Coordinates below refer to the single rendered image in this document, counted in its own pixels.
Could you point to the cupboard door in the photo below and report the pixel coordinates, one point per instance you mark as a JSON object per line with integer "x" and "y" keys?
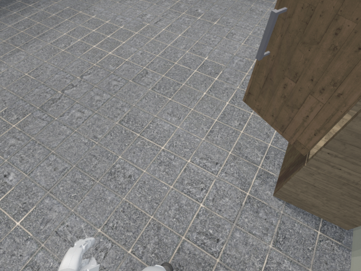
{"x": 312, "y": 77}

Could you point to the left robot hand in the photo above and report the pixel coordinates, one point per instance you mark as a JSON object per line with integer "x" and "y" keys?
{"x": 73, "y": 257}

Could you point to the handle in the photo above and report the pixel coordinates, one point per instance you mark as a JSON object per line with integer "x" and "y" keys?
{"x": 268, "y": 31}

